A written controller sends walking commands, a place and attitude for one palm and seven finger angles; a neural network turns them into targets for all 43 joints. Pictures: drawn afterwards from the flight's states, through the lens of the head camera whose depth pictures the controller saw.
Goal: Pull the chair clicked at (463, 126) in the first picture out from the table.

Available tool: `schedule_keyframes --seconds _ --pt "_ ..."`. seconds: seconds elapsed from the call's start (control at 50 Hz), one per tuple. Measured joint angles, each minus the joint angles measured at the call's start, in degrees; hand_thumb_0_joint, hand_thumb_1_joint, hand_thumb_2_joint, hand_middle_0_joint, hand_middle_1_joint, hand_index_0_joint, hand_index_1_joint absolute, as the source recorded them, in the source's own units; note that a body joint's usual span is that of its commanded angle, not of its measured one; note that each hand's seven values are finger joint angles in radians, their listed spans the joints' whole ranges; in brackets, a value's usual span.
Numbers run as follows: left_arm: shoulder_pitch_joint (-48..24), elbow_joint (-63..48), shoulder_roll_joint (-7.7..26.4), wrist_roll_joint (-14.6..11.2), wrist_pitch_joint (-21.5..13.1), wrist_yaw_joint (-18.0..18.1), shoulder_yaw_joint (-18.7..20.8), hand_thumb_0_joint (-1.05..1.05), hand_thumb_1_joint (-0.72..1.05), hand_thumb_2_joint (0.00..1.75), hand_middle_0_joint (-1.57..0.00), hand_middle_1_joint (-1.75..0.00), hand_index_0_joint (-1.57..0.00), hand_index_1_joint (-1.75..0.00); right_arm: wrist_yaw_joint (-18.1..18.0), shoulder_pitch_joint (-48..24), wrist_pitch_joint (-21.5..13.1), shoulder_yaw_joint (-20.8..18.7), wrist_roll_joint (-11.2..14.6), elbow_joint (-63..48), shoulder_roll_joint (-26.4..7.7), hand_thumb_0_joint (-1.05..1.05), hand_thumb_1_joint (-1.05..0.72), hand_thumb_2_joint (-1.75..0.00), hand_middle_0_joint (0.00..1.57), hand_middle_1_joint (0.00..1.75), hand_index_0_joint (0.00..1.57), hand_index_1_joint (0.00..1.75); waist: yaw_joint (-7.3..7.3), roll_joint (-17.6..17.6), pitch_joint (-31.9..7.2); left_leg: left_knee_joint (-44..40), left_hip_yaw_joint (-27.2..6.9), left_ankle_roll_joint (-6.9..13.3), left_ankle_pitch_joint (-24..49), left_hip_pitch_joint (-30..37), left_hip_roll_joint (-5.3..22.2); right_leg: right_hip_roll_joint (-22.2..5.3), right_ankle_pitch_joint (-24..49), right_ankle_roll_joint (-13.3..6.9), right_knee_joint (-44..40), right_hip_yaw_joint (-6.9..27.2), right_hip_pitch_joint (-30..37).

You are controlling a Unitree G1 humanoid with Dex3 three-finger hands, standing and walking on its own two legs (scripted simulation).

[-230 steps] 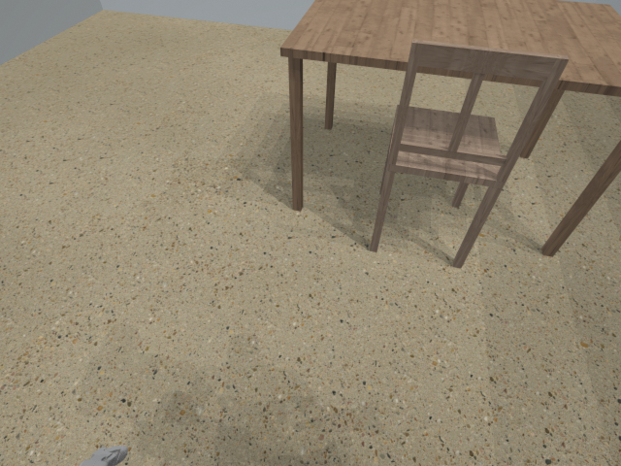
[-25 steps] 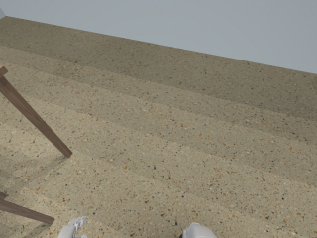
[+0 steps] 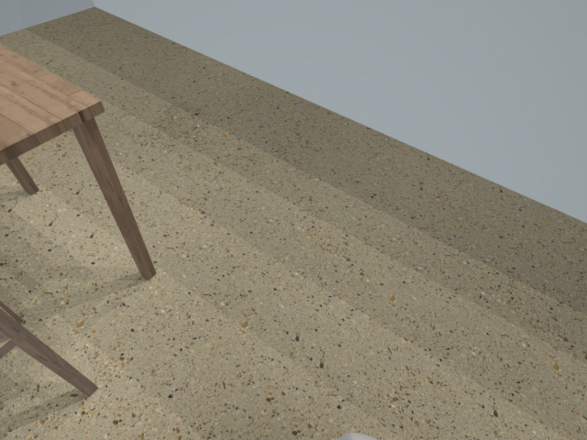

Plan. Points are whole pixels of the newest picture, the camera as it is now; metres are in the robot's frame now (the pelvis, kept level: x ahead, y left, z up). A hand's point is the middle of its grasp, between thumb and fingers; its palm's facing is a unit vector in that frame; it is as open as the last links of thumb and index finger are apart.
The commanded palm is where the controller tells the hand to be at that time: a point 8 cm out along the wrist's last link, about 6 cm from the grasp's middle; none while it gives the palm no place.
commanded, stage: turn to face it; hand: left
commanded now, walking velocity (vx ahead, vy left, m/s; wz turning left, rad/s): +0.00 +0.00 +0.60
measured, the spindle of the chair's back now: out of the picture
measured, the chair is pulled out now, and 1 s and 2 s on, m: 0.00 0.00 0.00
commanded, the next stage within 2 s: take the last steps up to it in 1.52 s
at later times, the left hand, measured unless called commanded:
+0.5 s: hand out of the picture +0.02 +0.16 -0.14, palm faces +0.29 -0.91 -0.28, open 7.4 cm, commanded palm none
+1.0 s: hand out of the picture -0.17 +0.16 -0.18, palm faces +0.61 -0.75 -0.27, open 7.4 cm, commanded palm none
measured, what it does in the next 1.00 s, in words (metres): steps on the spot, turning left: right foot, then left foot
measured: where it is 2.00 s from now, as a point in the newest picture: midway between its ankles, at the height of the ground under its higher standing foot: outside the picture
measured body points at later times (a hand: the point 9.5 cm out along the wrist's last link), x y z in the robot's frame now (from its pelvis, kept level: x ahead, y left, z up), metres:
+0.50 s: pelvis -0.03 -0.06 +0.00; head +0.00 -0.09 +0.45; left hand +0.01 +0.20 -0.12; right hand +0.10 -0.31 -0.15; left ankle +0.00 +0.07 -0.70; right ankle +0.00 -0.17 -0.73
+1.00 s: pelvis -0.06 -0.04 +0.00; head -0.04 +0.01 +0.44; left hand -0.20 +0.20 -0.16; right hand +0.20 -0.17 -0.12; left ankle -0.12 +0.04 -0.73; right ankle +0.00 -0.18 -0.67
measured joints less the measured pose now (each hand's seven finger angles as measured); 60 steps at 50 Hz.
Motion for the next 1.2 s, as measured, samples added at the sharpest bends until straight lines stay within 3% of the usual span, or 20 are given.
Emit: schedule_keyframes --seconds 0.06,0.16,0.34,0.42,0.46,0.52,0.58,0.64,0.74,0.84,0.9,0.92,0.96,1.04,1.1,1.2 --pt "0.5 0.5 1.5 0.1 0.2 -0.3 0.7 0.0 0.92 0.9 -0.2 -0.3 -0.2 -0.3 -0.4 -0.3 -0.4 0.0 0.2 -0.4 -0.5 0.0 -0.92 -0.9 0.2 0.3 0.2 0.3 0.27 0.6 0.4 -4.7 -1.0 0.3 3.0 1.3 -1.0 -0.1 4.0 1.2 5.2 3.3 -2.6" --pt "0.5 0.3 3.0 -0.1 0.4 -0.1 1.1 0.0 0.92 0.9 -0.2 -0.3 -0.19 -0.3 -0.3 -0.7 -0.4 -0.2 0.4 -0.7 -1.5 0.0 -0.91 -0.9 0.2 0.3 0.2 0.3 0.43 1.7 0.3 -9.1 -3.6 0.5 6.2 2.2 -2.3 -0.5 5.6 2.7 2.8 6.2 -1.9" --pt "-2.5 -2.0 1.9 -0.5 0.3 -0.1 0.1 0.0 0.92 0.9 -0.2 -0.3 -0.19 -0.3 0.4 -1.9 0.9 -1.2 0.1 -1.4 -3.6 0.0 -0.91 -0.9 0.2 0.3 0.21 0.3 -0.79 3.5 0.2 -9.0 -9.5 -1.0 8.7 -0.2 -4.2 1.7 2.1 2.5 -9.9 6.8 3.4" --pt "-2.8 -3.8 0.2 -0.9 -0.7 -0.2 -0.9 0.0 0.91 0.9 -0.2 -0.3 -0.19 -0.3 0.8 -2.5 1.9 -2.0 0.1 -1.8 -5.0 0.0 -0.91 -0.9 0.2 0.3 0.21 0.3 -0.99 4.6 -0.2 -7.0 -12.2 -2.7 9.1 -2.4 -5.4 3.4 4.8 1.2 -21.9 6.1 8.8" --pt "-2.0 -4.4 -0.6 -0.4 -1.5 -0.1 -1.4 0.0 0.91 0.9 -0.2 -0.3 -0.2 -0.3 0.9 -2.7 2.5 -2.7 0.5 -2.1 -5.8 0.0 -0.91 -0.9 0.2 0.3 0.21 0.3 -0.45 5.4 -0.5 -1.8 -13.1 -4.0 4.2 -5.1 -5.9 3.6 6.6 -1.1 -27.4 5.0 11.0" --pt "-0.3 -4.5 -1.9 -0.2 -1.3 0.1 -2.4 0.0 0.91 0.9 -0.2 -0.3 -0.2 -0.3 1.1 -2.6 3.3 -3.4 0.1 -2.0 -6.7 0.01 -0.91 -0.9 0.2 0.3 0.2 0.3 -0.44 6.0 -1.0 15.6 -10.9 -5.5 -5.0 -10.9 -6.1 2.2 8.0 -3.2 -27.9 2.5 12.2" --pt "1.5 -4.0 -2.2 -0.3 -1.5 0.1 -2.7 0.0 0.91 0.9 -0.2 -0.3 -0.2 -0.3 1.7 -2.8 3.4 -3.4 -0.1 -2.3 -7.1 0.01 -0.91 -0.9 0.2 0.3 0.2 0.3 -0.43 5.1 -0.9 27.9 -8.2 -6.9 -3.0 -13.5 -4.0 0.7 9.3 -3.4 -30.5 0.6 14.3" --pt "2.4 -3.7 -2.1 -0.2 -2.0 0.1 -2.9 0.0 0.91 0.9 -0.2 -0.3 -0.2 -0.3 2.0 -2.9 3.4 -3.3 0.1 -2.4 -7.2 0.01 -0.91 -0.9 0.2 0.3 0.2 0.3 -0.46 4.4 -0.1 30.9 -7.4 -8.1 -1.5 -13.2 -1.6 -0.6 9.6 -3.4 -31.4 -1.7 15.4" --pt "3.6 -3.5 -1.9 0.2 -2.4 -0.2 -3.1 0.0 0.91 0.9 -0.2 -0.3 -0.2 -0.3 2.2 -4.4 4.3 -2.8 0.2 -1.6 -7.2 0.01 -0.91 -0.9 0.19 0.3 0.2 0.3 0.75 3.6 1.2 24.8 -6.2 -8.9 -3.7 -9.3 1.0 -2.7 8.8 -3.0 -30.4 -5.4 15.3" --pt "4.8 -2.9 -0.4 0.6 -2.1 -0.4 -2.6 0.0 0.91 0.9 -0.21 -0.3 -0.2 -0.3 2.3 -7.2 3.8 -1.8 0.6 -2.1 -6.5 0.01 -0.91 -0.9 0.19 0.3 0.2 0.3 2.52 2.2 2.5 11.5 -3.2 -8.1 -6.6 -3.0 1.1 -5.3 7.3 -1.6 -27.4 -8.4 13.8" --pt "5.8 -2.4 1.2 0.2 -1.7 -0.6 -1.9 0.0 0.91 0.9 -0.21 -0.3 -0.2 -0.3 2.3 -8.2 2.5 -1.1 0.7 -3.4 -6.2 0.01 -0.91 -0.9 0.19 0.3 0.2 0.3 3.04 1.4 2.5 -0.3 -1.3 -6.8 -0.4 2.3 0.3 -7.0 5.0 0.0 -23.0 -10.3 12.1" --pt "6.0 -2.2 1.9 0.0 -1.4 -0.7 -1.5 0.0 0.91 0.9 -0.21 -0.3 -0.2 -0.3 2.3 -8.6 1.8 -1.1 0.6 -3.8 -6.0 0.01 -0.91 -0.9 0.19 0.3 0.2 0.3 3.05 0.8 2.4 -1.6 -1.2 -4.6 -0.4 2.7 -0.4 -7.8 3.9 0.6 -19.4 -9.4 10.4" --pt "5.3 -1.5 3.4 -0.2 0.0 -0.5 -1.0 0.0 0.91 0.9 -0.2 -0.3 -0.2 -0.3 2.1 -9.4 0.8 -0.6 0.8 -4.2 -5.2 0.01 -0.91 -0.9 0.19 0.3 0.2 0.3 3.47 -0.5 3.1 0.5 -1.7 -2.3 -2.1 1.8 -1.3 -7.0 -3.4 1.6 -8.8 -3.5 5.8" --pt "3.4 -0.9 4.4 -0.2 1.0 -0.4 -0.3 0.01 0.91 0.9 -0.2 -0.3 -0.2 -0.3 1.1 -8.7 0.1 0.1 0.6 -4.6 -4.1 0.0 -0.91 -0.9 0.2 0.3 0.2 0.3 3.0 0.1 2.6 -2.5 -4.0 -1.9 -0.6 3.3 -1.4 -3.8 -1.8 2.5 4.5 2.1 -0.6" --pt "1.7 -2.1 4.4 -0.3 0.5 -0.7 -0.3 0.01 0.91 0.9 -0.2 -0.3 -0.19 -0.3 0.9 -7.8 0.2 0.3 0.6 -4.4 -3.9 0.0 -0.91 -0.9 0.2 0.3 0.2 0.3 2.6 0.7 2.2 -5.7 -5.7 -1.6 1.5 4.7 -2.2 -2.8 2.2 3.0 5.2 4.1 -2.4" --pt "-0.9 -3.9 3.5 -0.4 0.2 -0.6 -0.7 0.01 0.91 0.9 -0.2 -0.3 -0.19 -0.3 0.9 -5.9 0.7 0.3 0.4 -3.9 -3.7 0.0 -0.91 -0.9 0.2 0.3 0.21 0.3 1.46 1.4 1.5 -8.0 -8.2 -1.5 3.3 5.3 -3.8 -1.3 3.4 3.3 -1.0 5.7 -1.4"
